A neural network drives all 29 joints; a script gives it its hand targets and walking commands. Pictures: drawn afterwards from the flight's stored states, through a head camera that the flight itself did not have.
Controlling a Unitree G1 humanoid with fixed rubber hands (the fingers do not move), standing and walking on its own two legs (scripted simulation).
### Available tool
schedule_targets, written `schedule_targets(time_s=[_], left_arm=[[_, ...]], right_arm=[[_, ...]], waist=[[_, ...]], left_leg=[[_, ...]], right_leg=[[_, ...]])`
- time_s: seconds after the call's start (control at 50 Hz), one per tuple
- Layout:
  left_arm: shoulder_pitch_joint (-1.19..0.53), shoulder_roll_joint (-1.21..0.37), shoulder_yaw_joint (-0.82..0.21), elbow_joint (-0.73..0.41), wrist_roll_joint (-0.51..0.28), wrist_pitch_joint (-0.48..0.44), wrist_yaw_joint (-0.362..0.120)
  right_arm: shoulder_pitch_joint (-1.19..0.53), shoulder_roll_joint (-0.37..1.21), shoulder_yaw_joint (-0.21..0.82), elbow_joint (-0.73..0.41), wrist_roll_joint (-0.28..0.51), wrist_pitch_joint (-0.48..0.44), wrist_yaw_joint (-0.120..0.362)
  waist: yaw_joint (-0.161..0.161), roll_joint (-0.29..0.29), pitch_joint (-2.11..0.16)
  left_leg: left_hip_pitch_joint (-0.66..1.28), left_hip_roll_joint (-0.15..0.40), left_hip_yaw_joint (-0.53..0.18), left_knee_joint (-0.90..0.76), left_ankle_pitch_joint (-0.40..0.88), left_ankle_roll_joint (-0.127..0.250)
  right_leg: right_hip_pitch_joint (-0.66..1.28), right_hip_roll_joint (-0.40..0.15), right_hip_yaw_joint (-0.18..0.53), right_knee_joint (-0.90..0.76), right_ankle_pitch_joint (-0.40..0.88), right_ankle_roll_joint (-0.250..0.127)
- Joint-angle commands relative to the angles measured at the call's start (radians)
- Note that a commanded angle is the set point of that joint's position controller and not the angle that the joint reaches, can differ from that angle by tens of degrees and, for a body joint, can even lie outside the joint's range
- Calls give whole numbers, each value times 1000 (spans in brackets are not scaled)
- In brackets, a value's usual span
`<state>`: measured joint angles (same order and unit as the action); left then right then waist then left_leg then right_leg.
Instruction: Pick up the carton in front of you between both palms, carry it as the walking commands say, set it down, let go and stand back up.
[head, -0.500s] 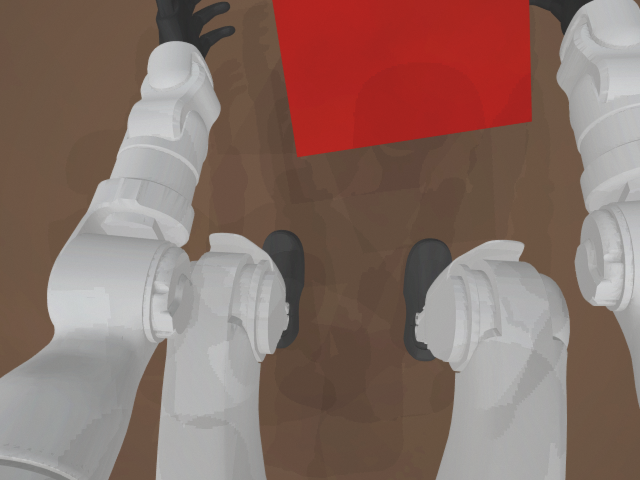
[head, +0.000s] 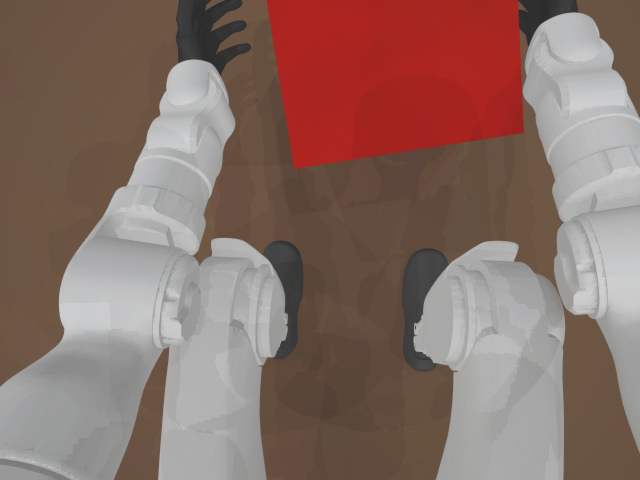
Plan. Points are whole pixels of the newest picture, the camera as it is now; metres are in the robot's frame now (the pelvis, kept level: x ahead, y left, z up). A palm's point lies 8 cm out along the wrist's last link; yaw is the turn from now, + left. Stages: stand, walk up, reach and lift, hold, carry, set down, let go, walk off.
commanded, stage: reach and lift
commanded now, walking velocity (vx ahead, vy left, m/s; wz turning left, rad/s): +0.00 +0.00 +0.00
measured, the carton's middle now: (385, 67) +0.51 -0.06 -0.25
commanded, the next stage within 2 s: none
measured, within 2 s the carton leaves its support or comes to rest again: leaves its support in 0.34 s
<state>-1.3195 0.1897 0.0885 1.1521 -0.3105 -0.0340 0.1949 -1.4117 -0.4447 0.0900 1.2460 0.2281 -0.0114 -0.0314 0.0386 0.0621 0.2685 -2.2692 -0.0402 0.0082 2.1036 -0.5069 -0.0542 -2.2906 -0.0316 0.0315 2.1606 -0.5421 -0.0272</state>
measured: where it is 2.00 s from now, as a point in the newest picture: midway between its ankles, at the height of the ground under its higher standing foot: (348, 324)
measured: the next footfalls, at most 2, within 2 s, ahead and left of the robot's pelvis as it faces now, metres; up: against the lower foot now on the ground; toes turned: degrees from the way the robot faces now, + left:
none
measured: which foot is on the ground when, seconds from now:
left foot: down 0.00-1.00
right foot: down 0.00-1.00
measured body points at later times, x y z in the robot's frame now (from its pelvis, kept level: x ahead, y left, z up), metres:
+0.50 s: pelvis +0.00 +0.00 -0.01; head +0.32 -0.07 +0.29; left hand +0.53 +0.11 -0.14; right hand +0.53 -0.20 -0.15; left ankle +0.13 +0.13 -0.35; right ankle +0.11 -0.12 -0.34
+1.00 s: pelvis +0.02 +0.02 +0.12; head +0.25 -0.04 +0.50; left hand +0.50 +0.10 +0.05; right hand +0.48 -0.21 +0.04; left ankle +0.13 +0.13 -0.34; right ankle +0.11 -0.12 -0.34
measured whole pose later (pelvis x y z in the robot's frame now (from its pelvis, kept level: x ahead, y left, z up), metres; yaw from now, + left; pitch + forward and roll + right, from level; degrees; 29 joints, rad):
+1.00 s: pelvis +0.02 +0.02 +0.12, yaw -7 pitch +41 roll +2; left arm -0.88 -0.12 0.51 0.60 0.16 0.29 0.13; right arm -0.99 -0.09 -0.33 0.80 -0.19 0.31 -0.01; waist 0.01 0.04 -0.18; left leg -1.96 -0.10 -0.05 1.76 -0.52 -0.05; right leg -1.98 0.05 0.06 1.76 -0.49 0.03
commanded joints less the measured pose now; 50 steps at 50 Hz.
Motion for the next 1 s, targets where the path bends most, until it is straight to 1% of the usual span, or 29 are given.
schedule_targets(time_s=[0.0, 0.04, 0.08, 0.1, 0.12, 0.16, 0.22, 0.26, 0.3, 0.34, 0.38, 0.44, 0.46, 0.48, 0.52, 0.54, 0.56, 0.6, 0.62, 0.64, 0.68, 0.7, 0.72, 0.74, 0.76, 0.8, 0.84, 0.88, 0.98], left_arm=[[-187, -106, -20, -81, 4, -26, -1], [-193, -135, -1, -56, 33, -29, -1], [-178, -134, 52, -34, 86, -30, 5], [-270, -298, -4, -73, 85, -30, -23], [-312, -386, -2, -52, 102, -27, -46], [-407, -580, -10, -67, 139, -10, -99], [-477, -733, 22, -114, 194, 30, -163], [-498, -806, 15, -159, 193, 50, -186], [-525, -880, -9, -213, 167, 62, -202], [-533, -962, -52, -260, 138, 76, -212], [-535, -1031, -98, -317, 112, 95, -215], [-547, -1090, -171, -441, 90, 131, -220], [-569, -1091, -209, -501, 82, 136, -224], [-574, -1102, -223, -552, 96, 153, -228], [-566, -1115, -259, -635, 114, 184, -233], [-556, -1116, -266, -653, 129, 197, -235], [-536, -1117, -258, -655, 146, 209, -237], [-479, -1141, -216, -593, 203, 240, -244], [-434, -1140, -171, -561, 246, 253, -234], [-411, -1144, -133, -523, 283, 267, -242], [-391, -1153, -67, -475, 342, 287, -255], [-392, -1161, -50, -464, 357, 290, -260], [-381, -1176, -40, -451, 371, 299, -266], [-372, -1196, -43, -449, 375, 303, -270], [-376, -1210, -51, -450, 377, 305, -276], [-348, -1237, -60, -441, 382, 309, -283], [-316, -1253, -68, -443, 388, 313, -287], [-287, -1278, -96, -456, 382, 317, -291], [-216, -1330, -205, -517, 337, 326, -299]], right_arm=[[-298, 58, 38, -72, 6, -26, 8], [-318, 122, 58, -50, 4, -26, 17], [-322, 152, 52, -32, -14, -23, 21], [-396, 333, 104, -74, -2, -20, 45], [-440, 420, 117, -64, -4, -17, 64], [-525, 625, 142, -85, -17, 1, 112], [-527, 789, 120, -109, -61, 32, 164], [-515, 868, 113, -140, -63, 46, 178], [-523, 944, 124, -192, -49, 58, 183], [-556, 1014, 146, -288, -25, 63, 181], [-563, 1062, 172, -382, -13, 70, 170], [-528, 1139, 196, -516, -26, 104, 147], [-494, 1185, 195, -575, -27, 116, 138], [-492, 1200, 201, -602, -45, 136, 138], [-428, 1249, 193, -638, -67, 176, 146], [-393, 1274, 186, -637, -79, 196, 150], [-358, 1300, 182, -628, -89, 215, 157], [-312, 1333, 146, -567, -132, 246, 180], [-278, 1322, 112, -519, -160, 258, 188], [-278, 1348, 89, -490, -175, 265, 202], [-263, 1360, 32, -420, -214, 281, 225], [-248, 1368, 1, -397, -231, 284, 231], [-240, 1349, -25, -378, -259, 286, 236], [-224, 1352, -50, -367, -277, 288, 240], [-211, 1358, -71, -363, -288, 287, 242], [-193, 1362, -89, -367, -308, 287, 247], [-180, 1376, -80, -384, -311, 289, 252], [-161, 1388, -62, -414, -309, 291, 256], [-110, 1430, 28, -511, -271, 298, 260]], waist=[[-27, -148, -1000], [-3, -152, -988], [23, -161, -974], [20, -167, -994], [23, -173, -994], [22, -177, -989], [5, -168, -986], [-4, -173, -1025], [-12, -182, -1120], [-28, -174, -1247], [-47, -177, -1389], [-76, -216, -1575], [-91, -232, -1631], [-67, -206, -1642], [-64, -193, -1660], [-62, -187, -1638], [-49, -184, -1590], [-29, -179, -1427], [-22, -180, -1341], [3, -173, -1285], [16, -173, -1219], [5, -174, -1214], [4, -150, -1207], [-15, -138, -1220], [-32, -121, -1245], [-46, -100, -1271], [-41, -93, -1299], [-51, -85, -1333], [-63, -76, -1425]], left_leg=[[468, -53, 36, -123, 196, -4], [482, -59, 38, -129, 190, -1], [494, -62, 43, -136, 188, 2], [479, -73, 43, -134, 198, 10], [460, -79, 47, -126, 201, 10], [445, -93, 53, -109, 201, 17], [421, -113, 68, -87, 179, 21], [413, -124, 79, -76, 198, 20], [426, -130, 93, -63, 228, 16], [489, -136, 100, -61, 264, 16], [518, -142, 111, -57, 306, 9], [508, -152, 118, -73, 311, 4], [562, -154, 115, -71, 290, 14], [544, -157, 121, -105, 267, 9], [543, -160, 120, -146, 244, 8], [542, -163, 122, -160, 218, 10], [527, -164, 127, -173, 174, 11], [502, -163, 121, -229, 78, 17], [504, -161, 123, -254, 38, 18], [500, -164, 118, -277, 15, 23], [496, -165, 110, -311, -11, 30], [500, -165, 105, -325, -26, 33], [501, -167, 102, -354, -15, 29], [527, -166, 95, -379, -4, 25], [556, -166, 90, -398, -8, 23], [604, -167, 82, -432, 16, 19], [648, -167, 78, -463, 38, 16], [690, -166, 71, -494, 59, 13], [808, -165, 56, -559, 138, 5]], right_leg=[[571, 32, 42, -216, 217, 4], [562, 36, 41, -221, 198, 5], [551, 40, 38, -229, 179, 12], [560, 51, 40, -235, 192, 9], [556, 56, 38, -229, 199, 10], [540, 77, 28, -219, 207, 9], [533, 98, 12, -206, 201, 6], [568, 108, 1, -194, 236, 7], [634, 115, -9, -187, 278, 8], [680, 127, -28, -181, 322, 11], [795, 132, -39, -177, 390, 12], [1001, 140, -51, -187, 476, 18], [989, 151, -60, -206, 410, 23], [1018, 150, -57, -227, 404, 23], [1044, 164, -64, -245, 415, 30], [1026, 170, -65, -263, 389, 34], [995, 171, -63, -292, 322, 36], [870, 176, -74, -345, 190, 37], [793, 182, -81, -373, 123, 38], [767, 181, -78, -394, 74, 34], [722, 181, -72, -429, 16, 30], [722, 183, -68, -447, -16, 26], [732, 180, -69, -461, 11, 25], [747, 183, -78, -472, 47, 25], [756, 183, -78, -487, 43, 20], [772, 184, -86, -511, 77, 17], [798, 185, -85, -536, 100, 15], [839, 187, -85, -560, 130, 15], [957, 194, -87, -611, 226, 21]])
